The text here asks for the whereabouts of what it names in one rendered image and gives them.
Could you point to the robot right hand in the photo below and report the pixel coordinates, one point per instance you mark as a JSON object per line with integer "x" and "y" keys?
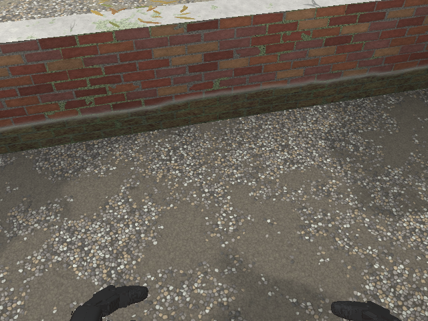
{"x": 361, "y": 311}

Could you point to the robot left hand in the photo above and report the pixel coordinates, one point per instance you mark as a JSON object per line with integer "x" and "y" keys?
{"x": 108, "y": 300}

